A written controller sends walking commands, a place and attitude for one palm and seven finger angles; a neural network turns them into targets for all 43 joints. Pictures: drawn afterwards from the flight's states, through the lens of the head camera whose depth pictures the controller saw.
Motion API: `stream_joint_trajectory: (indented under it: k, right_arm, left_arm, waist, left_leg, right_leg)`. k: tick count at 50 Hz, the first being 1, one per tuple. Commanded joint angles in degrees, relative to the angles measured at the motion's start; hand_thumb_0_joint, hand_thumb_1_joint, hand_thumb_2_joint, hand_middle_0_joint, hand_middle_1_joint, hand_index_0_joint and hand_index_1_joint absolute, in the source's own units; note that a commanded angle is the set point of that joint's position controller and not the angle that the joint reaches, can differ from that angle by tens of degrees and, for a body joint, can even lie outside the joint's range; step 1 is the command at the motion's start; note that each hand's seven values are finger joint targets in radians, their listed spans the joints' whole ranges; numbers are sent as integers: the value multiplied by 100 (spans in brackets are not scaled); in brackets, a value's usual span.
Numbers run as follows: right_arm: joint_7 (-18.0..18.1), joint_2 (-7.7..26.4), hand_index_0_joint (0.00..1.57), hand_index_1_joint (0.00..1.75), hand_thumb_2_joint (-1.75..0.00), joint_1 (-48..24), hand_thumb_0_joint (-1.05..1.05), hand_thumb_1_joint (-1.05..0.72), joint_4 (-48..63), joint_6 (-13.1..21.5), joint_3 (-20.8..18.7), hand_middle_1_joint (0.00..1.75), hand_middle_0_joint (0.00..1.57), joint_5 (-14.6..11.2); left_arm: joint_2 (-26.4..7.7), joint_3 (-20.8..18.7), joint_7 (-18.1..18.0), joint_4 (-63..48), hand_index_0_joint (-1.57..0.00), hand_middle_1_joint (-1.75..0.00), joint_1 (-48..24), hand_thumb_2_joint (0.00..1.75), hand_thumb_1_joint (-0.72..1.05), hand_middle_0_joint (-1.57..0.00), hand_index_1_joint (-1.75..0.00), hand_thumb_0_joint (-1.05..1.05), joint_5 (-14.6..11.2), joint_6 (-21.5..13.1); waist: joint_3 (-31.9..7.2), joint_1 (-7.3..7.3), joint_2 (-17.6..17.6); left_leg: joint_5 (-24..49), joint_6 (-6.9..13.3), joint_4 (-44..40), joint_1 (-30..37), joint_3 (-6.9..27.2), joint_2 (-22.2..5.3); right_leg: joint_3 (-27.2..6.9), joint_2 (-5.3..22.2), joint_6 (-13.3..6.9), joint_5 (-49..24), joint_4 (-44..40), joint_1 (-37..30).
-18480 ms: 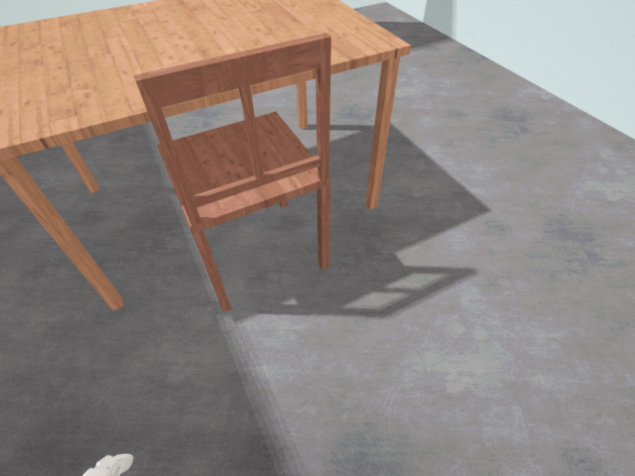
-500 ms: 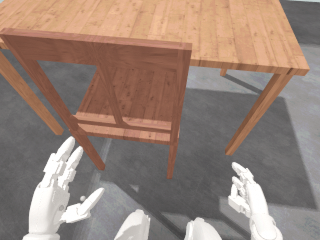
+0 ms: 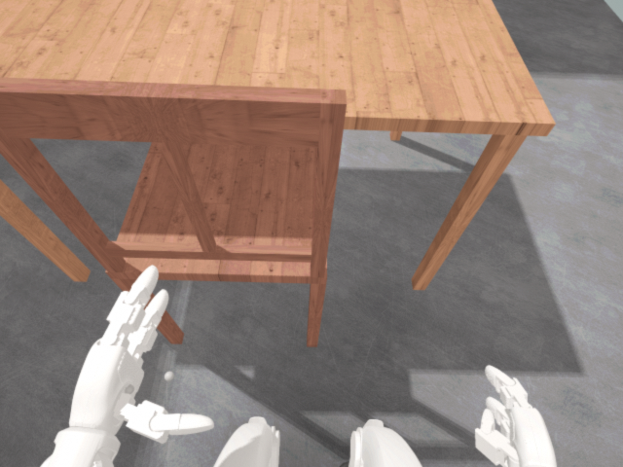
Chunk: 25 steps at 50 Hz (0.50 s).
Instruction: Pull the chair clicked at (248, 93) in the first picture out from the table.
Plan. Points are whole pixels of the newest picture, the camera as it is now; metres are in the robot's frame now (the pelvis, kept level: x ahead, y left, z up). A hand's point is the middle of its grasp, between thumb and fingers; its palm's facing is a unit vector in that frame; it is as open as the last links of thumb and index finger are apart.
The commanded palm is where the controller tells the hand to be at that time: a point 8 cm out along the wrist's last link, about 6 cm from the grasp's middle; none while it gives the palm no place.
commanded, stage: raise the hand toward the chair's back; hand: left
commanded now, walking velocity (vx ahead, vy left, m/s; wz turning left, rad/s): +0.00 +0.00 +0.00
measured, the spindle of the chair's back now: (192, 202) +0.48 +0.20 +0.00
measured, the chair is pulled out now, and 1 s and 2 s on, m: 0.00 0.00 0.00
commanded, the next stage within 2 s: aim the fingers beside a spindle in 0.94 s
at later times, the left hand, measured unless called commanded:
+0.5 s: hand (120, 324) +0.26 +0.22 +0.07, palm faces +0.06 -0.99 -0.09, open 16.9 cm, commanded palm +0.23 +0.27 +0.06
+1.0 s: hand (135, 333) +0.26 +0.21 +0.06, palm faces +0.01 -1.00 -0.06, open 16.9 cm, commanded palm +0.24 +0.27 +0.06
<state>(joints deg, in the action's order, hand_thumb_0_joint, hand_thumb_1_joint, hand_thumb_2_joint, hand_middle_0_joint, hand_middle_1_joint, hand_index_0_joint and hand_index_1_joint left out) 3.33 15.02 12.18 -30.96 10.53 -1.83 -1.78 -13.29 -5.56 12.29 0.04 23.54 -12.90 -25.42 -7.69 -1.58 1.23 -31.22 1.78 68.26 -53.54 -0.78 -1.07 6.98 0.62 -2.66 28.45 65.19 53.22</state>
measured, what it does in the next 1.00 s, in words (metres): stands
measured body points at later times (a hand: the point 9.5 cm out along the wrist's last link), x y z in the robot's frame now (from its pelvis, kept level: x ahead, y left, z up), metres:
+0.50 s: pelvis +0.02 +0.01 +0.02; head +0.09 +0.02 +0.46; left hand +0.25 +0.28 +0.07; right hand +0.19 -0.23 -0.06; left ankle +0.02 +0.10 -0.65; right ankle +0.03 -0.10 -0.65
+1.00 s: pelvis +0.02 +0.01 +0.02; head +0.09 +0.01 +0.46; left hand +0.25 +0.26 +0.06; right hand +0.19 -0.23 -0.06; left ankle +0.02 +0.10 -0.65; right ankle +0.03 -0.10 -0.65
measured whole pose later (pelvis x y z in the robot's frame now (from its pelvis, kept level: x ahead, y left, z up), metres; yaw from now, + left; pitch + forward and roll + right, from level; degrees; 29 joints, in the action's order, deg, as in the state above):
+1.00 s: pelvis +0.02 +0.01 +0.02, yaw +0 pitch +16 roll -2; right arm 2.3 14.0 12.5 -30.9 9.7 0.6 -1.5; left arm -14.7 -11.5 15.4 5.6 17.0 -15.8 -23.2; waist -7.6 -1.1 1.9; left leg -30.0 2.2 62.4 -48.4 -0.7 -0.6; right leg 6.8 0.6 -1.8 27.1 59.0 47.8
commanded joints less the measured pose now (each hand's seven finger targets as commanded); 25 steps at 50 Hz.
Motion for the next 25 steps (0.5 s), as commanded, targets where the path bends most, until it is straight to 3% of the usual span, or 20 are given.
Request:
stream_joint_trajectory:
  k: [1, 4, 7, 11, 12, 16, 18, 20, 22, 25]
  right_arm:
    - [28, 511, 20, 30, -90, -197, 0, -90, 960, 312, -177, 30, 20, 7]
    - [-26, 527, 20, 30, -90, -187, 0, -90, 905, 259, -131, 30, 20, 49]
    - [-61, 644, 20, 30, -90, -144, 0, -90, 910, 227, -91, 30, 20, 43]
    - [0, 749, 20, 30, -90, -79, 0, -90, 1005, 239, -65, 30, 20, -6]
    - [12, 746, 20, 30, -90, -56, 0, -90, 1041, 243, -58, 30, 20, -17]
    - [46, 642, 20, 30, -90, -46, 0, -90, 957, 297, -55, 30, 20, 19]
    - [12, 576, 20, 30, -90, -29, 0, -90, 868, 299, -37, 30, 20, 34]
    - [-12, 606, 20, 30, -90, -60, 0, -90, 780, 293, -39, 30, 20, 39]
    - [-18, 674, 20, 30, -90, -47, 0, -90, 724, 267, -47, 30, 20, 27]
    - [-22, 768, 20, 30, -90, -14, 0, -90, 805, 274, -83, 30, 20, -9]
  left_arm:
    - [-791, -994, -410, -1691, -6, -8, -33, 31, -48, -6, -8, 0, -264, -374]
    - [-471, -731, -523, -1205, -6, -8, -198, 30, -50, -6, -8, 0, -187, -359]
    - [-353, -410, -262, -578, -6, -8, -404, 30, -50, -6, -8, 0, -34, -274]
    - [-752, -589, 217, -583, -6, -8, -803, 30, -50, -6, -8, 0, -139, -88]
    - [-835, -693, 278, -790, -6, -8, -904, 30, -50, -6, -8, 0, -176, -85]
    - [-1217, -1260, 109, -1382, -6, -8, -997, 30, -50, -6, -8, 0, -327, -192]
    - [-1024, -1204, -9, -1256, -6, -8, -977, 30, -50, -6, -8, 0, -345, -255]
    - [-867, -1109, -30, -844, -6, -8, -1040, 30, -50, -6, -8, 0, -330, -252]
    - [-798, -1051, 66, -335, -6, -8, -1051, 30, -50, -6, -8, 0, -299, -178]
    - [-747, -879, 345, -220, -6, -8, -991, 30, -50, -6, -8, 0, -330, 0]
  waist:
    - [-1575, 263, 345]
    - [-1055, 66, 126]
    - [-713, -104, -60]
    - [-1048, -65, -14]
    - [-1242, -13, 173]
    - [-1756, 178, 473]
    - [-1570, 128, 491]
    - [-1214, 28, 370]
    - [-1048, -35, 76]
    - [-1260, -13, 137]
  left_leg:
    - [1729, -61, -1438, 1198, 346, 96]
    - [1508, -78, -1398, 1009, 356, 90]
    - [1214, -62, -1359, 836, 396, 84]
    - [1168, -23, -1366, 931, 373, 113]
    - [1326, -34, -1413, 1103, 372, 112]
    - [2178, -94, -1472, 1585, 404, 82]
    - [2374, -141, -1513, 1658, 439, 62]
    - [2048, -132, -1485, 1417, 418, 68]
    - [1860, -104, -1478, 1191, 415, 77]
    - [1942, -98, -1510, 1268, 390, 95]
  right_leg:
    - [-333, -83, 94, -1042, -1104, -1476]
    - [-286, -87, 125, -907, -1140, -1181]
    - [-289, -95, 130, -682, -1182, -904]
    - [-421, -83, 122, -664, -1312, -1223]
    - [-407, -80, 113, -810, -1314, -1335]
    - [-331, -97, 94, -1470, -1195, -1639]
    - [-258, -105, 94, -1553, -1183, -1517]
    - [-245, -104, 116, -1341, -1225, -1321]
    - [-256, -107, 130, -1246, -1257, -1295]
    - [-278, -78, 133, -1373, -1284, -1436]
